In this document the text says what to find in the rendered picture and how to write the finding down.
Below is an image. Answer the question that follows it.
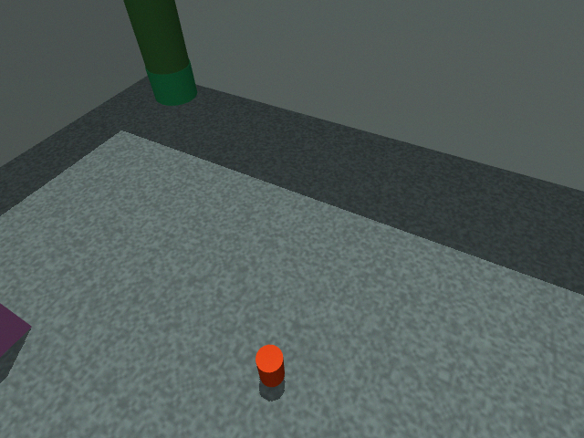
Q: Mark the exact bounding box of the potted plant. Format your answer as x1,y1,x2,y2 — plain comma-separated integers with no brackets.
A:
123,0,197,106

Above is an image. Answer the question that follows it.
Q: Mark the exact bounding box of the can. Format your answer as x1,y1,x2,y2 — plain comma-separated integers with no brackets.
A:
255,345,285,387

